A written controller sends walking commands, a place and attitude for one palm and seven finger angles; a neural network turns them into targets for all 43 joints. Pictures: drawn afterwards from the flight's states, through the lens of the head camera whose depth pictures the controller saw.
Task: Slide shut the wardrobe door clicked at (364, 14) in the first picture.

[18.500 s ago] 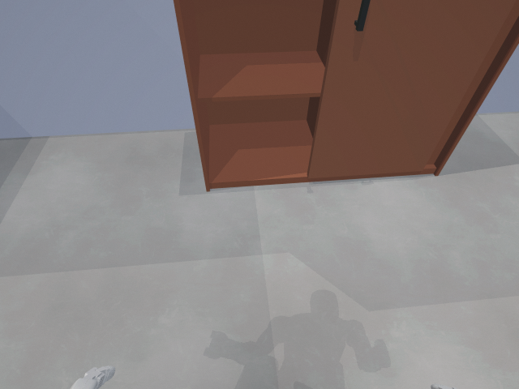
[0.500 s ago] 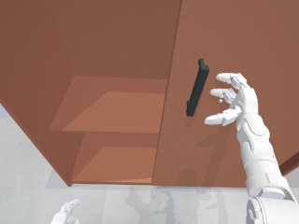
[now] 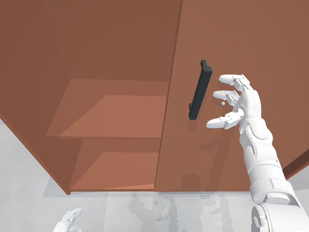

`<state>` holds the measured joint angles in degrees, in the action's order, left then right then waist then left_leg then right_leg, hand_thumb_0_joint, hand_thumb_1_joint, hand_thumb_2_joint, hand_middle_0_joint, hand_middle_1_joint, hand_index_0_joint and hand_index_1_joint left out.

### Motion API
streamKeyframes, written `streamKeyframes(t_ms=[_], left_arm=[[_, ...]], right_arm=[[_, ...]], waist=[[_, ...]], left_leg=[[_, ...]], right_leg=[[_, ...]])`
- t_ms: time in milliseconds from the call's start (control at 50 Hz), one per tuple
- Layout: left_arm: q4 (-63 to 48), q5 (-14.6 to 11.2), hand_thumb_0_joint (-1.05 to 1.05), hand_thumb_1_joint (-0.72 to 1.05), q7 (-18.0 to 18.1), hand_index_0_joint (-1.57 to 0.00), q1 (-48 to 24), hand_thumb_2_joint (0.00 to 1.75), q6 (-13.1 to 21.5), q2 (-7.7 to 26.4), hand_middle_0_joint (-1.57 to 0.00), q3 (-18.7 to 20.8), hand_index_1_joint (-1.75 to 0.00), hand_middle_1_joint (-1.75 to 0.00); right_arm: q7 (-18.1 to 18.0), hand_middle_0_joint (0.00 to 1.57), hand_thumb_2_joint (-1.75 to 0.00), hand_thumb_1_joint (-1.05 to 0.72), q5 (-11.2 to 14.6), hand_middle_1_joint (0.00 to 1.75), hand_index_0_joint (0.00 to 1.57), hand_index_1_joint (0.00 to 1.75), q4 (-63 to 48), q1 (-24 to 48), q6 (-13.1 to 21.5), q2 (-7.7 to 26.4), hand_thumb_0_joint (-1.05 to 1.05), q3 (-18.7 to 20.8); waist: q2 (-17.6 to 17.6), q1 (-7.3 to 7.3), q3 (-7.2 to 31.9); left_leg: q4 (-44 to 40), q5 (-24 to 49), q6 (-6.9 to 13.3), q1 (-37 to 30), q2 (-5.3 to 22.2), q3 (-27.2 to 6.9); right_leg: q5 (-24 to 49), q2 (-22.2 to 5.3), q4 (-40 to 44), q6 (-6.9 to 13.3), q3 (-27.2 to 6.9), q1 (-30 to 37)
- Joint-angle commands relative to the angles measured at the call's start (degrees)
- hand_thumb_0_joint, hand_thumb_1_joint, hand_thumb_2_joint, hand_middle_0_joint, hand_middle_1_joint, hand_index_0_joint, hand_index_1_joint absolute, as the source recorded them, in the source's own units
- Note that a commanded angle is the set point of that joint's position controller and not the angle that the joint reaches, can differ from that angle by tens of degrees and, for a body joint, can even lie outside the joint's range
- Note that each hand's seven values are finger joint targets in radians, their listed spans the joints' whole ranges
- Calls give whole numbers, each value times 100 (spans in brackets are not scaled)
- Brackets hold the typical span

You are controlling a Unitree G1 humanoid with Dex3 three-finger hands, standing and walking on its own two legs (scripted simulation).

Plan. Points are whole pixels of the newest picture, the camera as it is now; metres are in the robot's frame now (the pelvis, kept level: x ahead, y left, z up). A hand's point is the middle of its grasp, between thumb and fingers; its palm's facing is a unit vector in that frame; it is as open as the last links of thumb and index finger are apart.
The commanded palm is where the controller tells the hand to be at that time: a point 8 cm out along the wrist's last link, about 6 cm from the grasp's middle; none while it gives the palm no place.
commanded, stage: feel for the door with the fingertips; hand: right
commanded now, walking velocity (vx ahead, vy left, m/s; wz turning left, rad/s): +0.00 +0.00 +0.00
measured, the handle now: (197, 91) +0.46 -0.08 +0.14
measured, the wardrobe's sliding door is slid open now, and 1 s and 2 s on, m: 0.53 0.52 0.52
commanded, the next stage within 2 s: slide the fingers in behind the handle in 0.50 s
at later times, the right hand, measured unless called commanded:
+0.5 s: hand (210, 104) +0.41 -0.11 +0.14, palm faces -0.05 +1.00 -0.01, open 13.8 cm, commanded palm +0.40 -0.14 +0.14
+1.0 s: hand (205, 105) +0.40 -0.09 +0.14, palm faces -0.10 +1.00 +0.00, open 13.9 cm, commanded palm +0.38 -0.14 +0.14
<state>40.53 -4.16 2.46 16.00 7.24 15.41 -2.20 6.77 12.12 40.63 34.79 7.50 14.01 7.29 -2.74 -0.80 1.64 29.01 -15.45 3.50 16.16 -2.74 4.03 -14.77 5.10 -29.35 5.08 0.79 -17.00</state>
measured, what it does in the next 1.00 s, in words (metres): stands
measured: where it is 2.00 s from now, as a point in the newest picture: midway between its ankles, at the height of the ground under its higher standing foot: outside the picture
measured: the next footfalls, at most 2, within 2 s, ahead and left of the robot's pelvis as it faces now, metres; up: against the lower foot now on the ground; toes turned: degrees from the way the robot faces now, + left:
none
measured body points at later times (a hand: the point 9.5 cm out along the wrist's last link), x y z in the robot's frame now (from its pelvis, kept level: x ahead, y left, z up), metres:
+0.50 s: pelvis +0.00 +0.01 +0.00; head +0.01 +0.03 +0.45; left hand +0.12 +0.25 -0.11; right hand +0.41 -0.16 +0.14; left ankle +0.00 +0.08 -0.73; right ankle +0.00 -0.06 -0.73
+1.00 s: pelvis -0.01 +0.01 +0.00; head +0.00 +0.03 +0.45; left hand +0.10 +0.26 -0.11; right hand +0.40 -0.15 +0.14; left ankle +0.00 +0.08 -0.73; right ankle +0.00 -0.06 -0.73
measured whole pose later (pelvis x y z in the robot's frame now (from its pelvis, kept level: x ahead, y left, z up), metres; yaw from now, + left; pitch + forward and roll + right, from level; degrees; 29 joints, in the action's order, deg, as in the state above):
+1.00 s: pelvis -0.01 +0.01 +0.00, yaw +1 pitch +2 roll +0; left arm 40.2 -4.0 1.7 16.4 8.4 15.4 -1.9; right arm 5.1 11.9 38.2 32.6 9.0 11.0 4.9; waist -3.0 -1.8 1.5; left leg 29.0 -14.9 4.2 16.2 -3.8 3.2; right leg -14.9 4.1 -29.9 4.5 1.6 -16.9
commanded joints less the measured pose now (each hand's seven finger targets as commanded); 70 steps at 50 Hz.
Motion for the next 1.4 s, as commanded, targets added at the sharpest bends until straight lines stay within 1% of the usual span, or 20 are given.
streamKeyframes(t_ms=[0, 120, 180, 220, 280, 300, 360, 420, 520, 580, 620, 720, 840, 900, 1020, 1100, 1180, 1200, 1260, 1380], left_arm=[[-730, -15, 0, 90, 11, -20, -234, 90, 317, 738, -20, 267, -30, -30], [-743, 4, 0, 90, -35, -20, -255, 90, 357, 722, -20, 273, -30, -30], [-680, 40, 0, 90, -14, -20, -253, 90, 306, 725, -20, 250, -30, -30], [-736, 37, 0, 90, -23, -20, -310, 90, 297, 672, -20, 230, -30, -30], [-784, 55, 0, 90, -61, -20, -345, 90, 316, 648, -20, 249, -30, -30], [-793, 30, 0, 90, -78, -20, -368, 90, 327, 621, -20, 255, -30, -30], [-772, 34, 0, 90, -57, -20, -331, 90, 321, 634, -20, 251, -30, -30], [-720, 17, 0, 90, -3, -20, -325, 90, 256, 659, -20, 224, -30, -30], [-645, 14, 0, 90, 16, -20, -286, 90, 284, 658, -20, 224, -30, -30], [-601, 22, 0, 90, 3, -20, -252, 90, 326, 648, -20, 229, -30, -30], [-560, 18, 0, 90, -4, -20, -200, 90, 358, 654, -20, 239, -30, -30], [-628, 16, 0, 90, -24, -20, -205, 90, 372, 684, -20, 245, -30, -30], [-731, 7, 0, 90, -17, -20, -297, 90, 380, 671, -20, 226, -30, -30], [-853, 1, 0, 90, -61, -20, -377, 90, 430, 644, -20, 236, -30, -30], [-875, 16, 0, 90, -75, -20, -426, 90, 385, 635, -20, 243, -30, -30], [-925, 65, 0, 90, -55, -20, -464, 90, 264, 598, -20, 231, -30, -30], [-1011, 106, 0, 90, -68, -20, -528, 90, 232, 533, -20, 227, -30, -30], [-1051, 89, 0, 90, -92, -20, -551, 90, 231, 502, -20, 223, -30, -30], [-1001, 56, 0, 90, -75, -20, -528, 90, 197, 517, -20, 233, -30, -30], [-1000, 44, 0, 90, -57, -20, -564, 90, 108, 532, -20, 244, -30, -30]], right_arm=[[174, 30, -30, 50, 30, 120, 30, 120, -1312, 2863, 351, 165, 0, -378], [125, 30, -30, 50, 46, 120, 30, 120, -1506, 2692, 336, -7, 0, -472], [-67, 30, -30, 50, 61, 120, 30, 120, -1362, 2722, 300, 434, 0, -15], [-196, 30, -30, 50, -6, 120, 30, 120, -1479, 2905, 342, 309, 0, -129], [-234, 30, -30, 50, -132, 120, 30, 120, -1745, 2703, 405, 182, 0, -298], [-217, 30, -30, 50, -134, 120, 30, 120, -1733, 2605, 384, -25, 0, -453], [-223, 30, -30, 50, -107, 120, 30, 120, -1791, 2815, 365, 119, 0, -347], [-205, 30, -30, 50, -52, 120, 30, 120, -1483, 3032, 296, 284, 0, -235], [-217, 30, -30, 50, -27, 120, 30, 120, -1225, 3182, 343, 318, 0, -155], [-208, 30, -30, 50, -72, 120, 30, 120, -1282, 3553, 436, 76, 0, -454], [-236, 30, -30, 50, -73, 120, 30, 120, -1162, 3679, 487, 25, 0, -484], [-171, 30, -30, 50, -19, 120, 30, 120, -1003, 3238, 577, 211, 0, -266], [-79, 30, -30, 50, 12, 120, 30, 120, -1136, 2911, 607, 469, 0, -17], [-62, 30, -30, 50, -5, 120, 30, 120, -1637, 2566, 626, 170, 0, -267], [-300, 30, -30, 50, 4, 120, 30, 120, -1774, 2242, 368, 116, 0, -190], [-644, 30, -30, 50, -211, 120, 30, 120, -1923, 2092, 213, 609, 0, 258], [-761, 30, -30, 50, -286, 120, 30, 120, -2445, 2022, 282, 527, 0, 187], [-727, 30, -30, 50, -283, 120, 30, 120, -2497, 1929, 265, 211, 0, -61], [-679, 30, -30, 50, -207, 120, 30, 120, -2410, 2062, 140, 25, 0, -222], [-635, 30, -30, 50, -164, 120, 30, 120, -2401, 1809, -70, -183, 0, -402]], waist=[[325, -367, 1438], [248, -340, 1581], [581, -262, 1431], [622, -306, 1462], [334, -240, 1630], [182, -277, 1650], [229, -314, 1711], [627, -393, 1461], [442, -381, 1481], [149, -467, 1581], [287, -531, 1589], [665, -399, 1673], [396, -256, 1550], [77, -194, 1704], [660, -197, 1330], [658, -50, 1444], [378, 13, 1895], [246, -35, 1939], [395, -162, 1713], [528, -163, 1526]], left_leg=[[-419, 1031, -103, 365, 202, -367], [-360, 1143, -99, 382, 196, -348], [-417, 1029, -112, 158, 197, -378], [-420, 1086, -155, 65, 206, -427], [-364, 1233, -120, 23, 219, -407], [-362, 1274, -135, 129, 209, -424], [-371, 1320, -135, 110, 195, -421], [-449, 1239, -177, -13, 193, -462], [-475, 1045, -167, 105, 197, -481], [-445, 936, -144, 286, 201, -448], [-451, 814, -164, 409, 181, -439], [-446, 1017, -194, -7, 204, -512], [-478, 1045, -174, -152, 226, -560], [-418, 1192, -130, -122, 219, -496], [-488, 1151, -197, -110, 196, -466], [-482, 1133, -199, -379, 223, -516], [-387, 1544, -160, -639, 222, -509], [-370, 1708, -174, -572, 210, -517], [-432, 1664, -182, -395, 175, -465], [-497, 1735, -187, -392, 192, -467]], right_leg=[[1113, -501, 275, -292, -661, 1348], [1311, -497, 224, -329, -689, 1469], [1049, -466, 264, -277, -639, 1106], [993, -442, 273, -230, -561, 1042], [1237, -444, 232, -256, -561, 1185], [1261, -446, 194, -263, -530, 1307], [1312, -455, 194, -272, -555, 1370], [1014, -439, 236, -210, -506, 993], [860, -423, 227, -208, -529, 1036], [868, -424, 190, -234, -571, 1212], [745, -437, 206, -233, -624, 1256], [740, -395, 204, -184, -507, 930], [688, -380, 251, -183, -459, 816], [956, -407, 258, -228, -489, 1090], [855, -436, 337, -203, -437, 840], [858, -433, 392, -198, -369, 722], [1336, -446, 330, -241, -341, 1005], [1470, -451, 305, -243, -306, 1141], [1460, -479, 304, -259, -348, 1196], [1470, -454, 277, -230, -335, 1118]])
